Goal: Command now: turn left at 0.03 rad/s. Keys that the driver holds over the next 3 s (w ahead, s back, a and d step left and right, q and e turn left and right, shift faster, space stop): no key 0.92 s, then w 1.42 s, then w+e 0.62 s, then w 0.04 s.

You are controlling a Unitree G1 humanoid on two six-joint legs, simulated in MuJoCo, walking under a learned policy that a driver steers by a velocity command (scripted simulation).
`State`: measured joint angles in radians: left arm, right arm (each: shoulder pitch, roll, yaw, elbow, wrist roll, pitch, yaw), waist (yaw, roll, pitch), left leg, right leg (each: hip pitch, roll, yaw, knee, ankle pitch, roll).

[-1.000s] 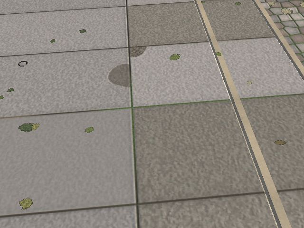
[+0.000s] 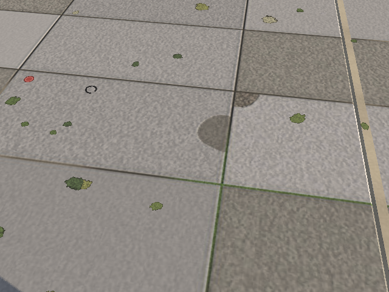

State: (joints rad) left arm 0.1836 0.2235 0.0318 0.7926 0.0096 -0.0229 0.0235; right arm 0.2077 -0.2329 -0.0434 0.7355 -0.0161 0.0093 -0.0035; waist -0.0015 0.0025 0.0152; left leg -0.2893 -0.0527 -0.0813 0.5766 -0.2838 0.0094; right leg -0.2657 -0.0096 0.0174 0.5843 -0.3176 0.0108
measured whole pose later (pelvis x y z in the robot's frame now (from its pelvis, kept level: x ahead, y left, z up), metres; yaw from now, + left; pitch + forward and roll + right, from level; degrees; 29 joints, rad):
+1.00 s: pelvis +0.00 -0.02 +0.00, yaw +0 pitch -2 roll +0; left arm 0.24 0.20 0.03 1.06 -0.01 -0.02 0.04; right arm 0.24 -0.20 -0.05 1.03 0.00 0.00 -0.05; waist 0.01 0.00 0.03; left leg -0.23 -0.02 -0.09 0.55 -0.33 0.00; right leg -0.20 0.02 0.00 0.52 -0.31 -0.03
